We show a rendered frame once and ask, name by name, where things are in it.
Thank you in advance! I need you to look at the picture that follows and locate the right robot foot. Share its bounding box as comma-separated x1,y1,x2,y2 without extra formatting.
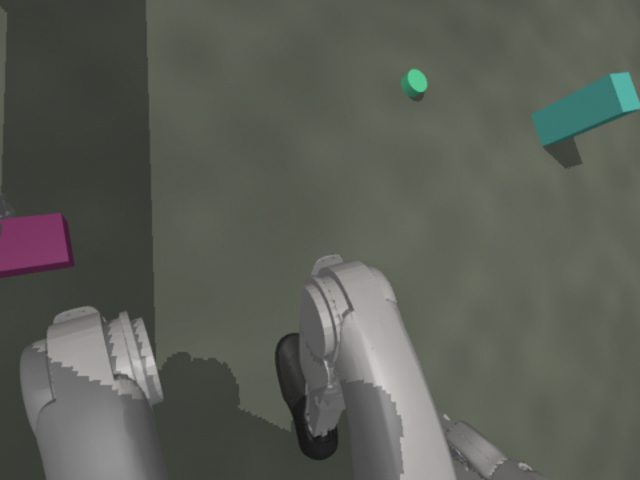
275,333,338,460

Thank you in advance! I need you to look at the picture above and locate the right robot hand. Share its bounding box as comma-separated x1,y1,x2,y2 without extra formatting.
437,410,510,480

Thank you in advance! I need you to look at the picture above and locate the right robot arm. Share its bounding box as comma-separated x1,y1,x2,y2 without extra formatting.
491,459,549,480

